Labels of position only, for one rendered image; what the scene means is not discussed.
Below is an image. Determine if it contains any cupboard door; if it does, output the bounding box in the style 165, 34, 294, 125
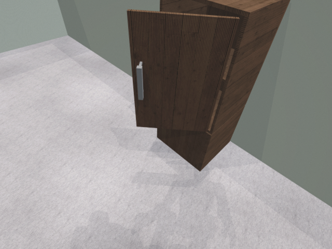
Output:
127, 9, 240, 132

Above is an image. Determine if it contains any handle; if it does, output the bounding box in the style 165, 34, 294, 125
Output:
136, 62, 144, 100

